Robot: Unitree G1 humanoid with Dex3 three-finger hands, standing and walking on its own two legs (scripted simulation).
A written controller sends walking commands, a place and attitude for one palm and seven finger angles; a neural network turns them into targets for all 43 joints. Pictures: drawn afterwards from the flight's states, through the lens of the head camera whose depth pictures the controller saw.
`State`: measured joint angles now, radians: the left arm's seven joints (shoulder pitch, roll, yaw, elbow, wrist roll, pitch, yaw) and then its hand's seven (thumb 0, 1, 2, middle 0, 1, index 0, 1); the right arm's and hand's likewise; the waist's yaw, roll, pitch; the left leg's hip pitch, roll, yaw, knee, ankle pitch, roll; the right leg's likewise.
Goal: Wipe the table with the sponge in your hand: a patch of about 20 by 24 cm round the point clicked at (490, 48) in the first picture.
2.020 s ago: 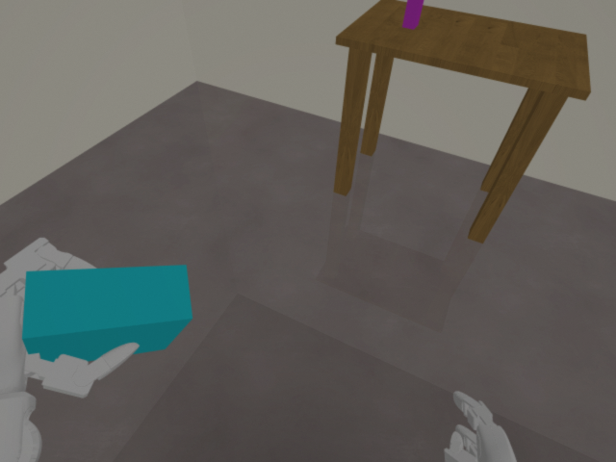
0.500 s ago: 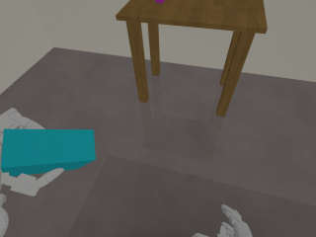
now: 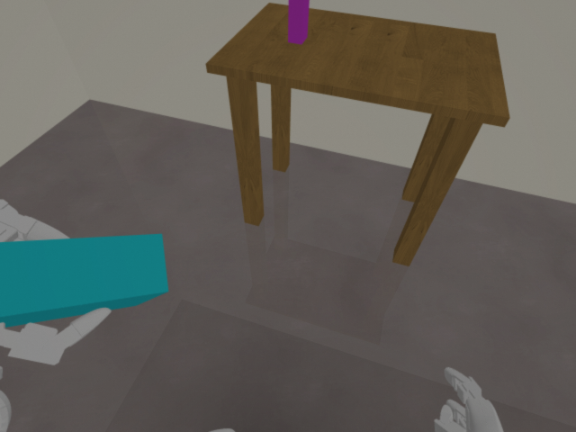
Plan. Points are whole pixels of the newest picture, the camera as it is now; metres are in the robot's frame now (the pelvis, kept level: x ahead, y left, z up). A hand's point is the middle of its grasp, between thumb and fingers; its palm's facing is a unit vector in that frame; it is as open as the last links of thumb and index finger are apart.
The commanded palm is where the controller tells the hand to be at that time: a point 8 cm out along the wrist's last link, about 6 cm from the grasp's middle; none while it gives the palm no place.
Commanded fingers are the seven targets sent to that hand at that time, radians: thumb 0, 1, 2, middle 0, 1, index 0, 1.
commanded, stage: walk to a spot facing it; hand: left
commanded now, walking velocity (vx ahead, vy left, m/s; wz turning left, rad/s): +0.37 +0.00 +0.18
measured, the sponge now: (103, 279) +0.22 +0.20 +0.17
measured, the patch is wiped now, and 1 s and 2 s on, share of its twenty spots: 0.00 0.00 0.00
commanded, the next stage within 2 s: turn to face it in 0.78 s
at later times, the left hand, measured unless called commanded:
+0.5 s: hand (143, 206) +0.32 +0.19 +0.18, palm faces +0.56 -0.72 -0.42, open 9.8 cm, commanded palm +0.25 +0.23 +0.20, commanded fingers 0.00 0.10 1.30 -1.20 -1.60 -1.20 -1.60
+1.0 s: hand (117, 150) +0.37 +0.23 +0.21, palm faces +0.65 -0.60 -0.46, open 9.8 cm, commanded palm +0.31 +0.26 +0.20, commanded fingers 0.00 0.10 1.30 -1.20 -1.60 -1.20 -1.60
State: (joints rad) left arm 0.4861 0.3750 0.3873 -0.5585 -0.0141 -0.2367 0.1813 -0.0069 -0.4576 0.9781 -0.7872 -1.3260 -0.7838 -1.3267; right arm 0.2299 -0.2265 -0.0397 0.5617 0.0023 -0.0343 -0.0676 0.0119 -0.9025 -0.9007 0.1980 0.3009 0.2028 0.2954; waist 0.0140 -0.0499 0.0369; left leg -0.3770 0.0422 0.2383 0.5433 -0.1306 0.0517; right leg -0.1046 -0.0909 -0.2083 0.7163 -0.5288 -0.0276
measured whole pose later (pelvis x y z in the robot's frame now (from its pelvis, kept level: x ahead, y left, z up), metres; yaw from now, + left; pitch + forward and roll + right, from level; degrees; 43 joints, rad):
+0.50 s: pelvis +0.14 -0.07 +0.01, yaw +10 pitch -1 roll +2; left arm 0.41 0.28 0.31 -0.41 0.01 -0.19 0.14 -0.01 -0.46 0.98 -0.79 -1.33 -0.78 -1.33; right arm 0.21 -0.25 -0.03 0.70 0.01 -0.04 -0.07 0.01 -0.90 -0.90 0.20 0.30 0.21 0.30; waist 0.02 0.05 0.06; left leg -0.53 0.07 0.05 1.25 -0.42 -0.02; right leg -0.25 -0.14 -0.23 0.62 -0.33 0.00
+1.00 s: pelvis +0.26 -0.06 +0.01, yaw +22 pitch +0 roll -1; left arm 0.52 0.41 0.42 -0.68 -0.04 -0.21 0.14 -0.01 -0.46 0.99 -0.78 -1.33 -0.78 -1.33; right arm 0.17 -0.09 0.03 0.57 0.02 -0.08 -0.01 0.01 -0.90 -0.90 0.20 0.30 0.21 0.30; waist 0.01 -0.01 0.09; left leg -0.35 0.06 0.06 0.56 -0.22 0.00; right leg -0.54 -0.09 -0.09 1.02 -0.40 0.07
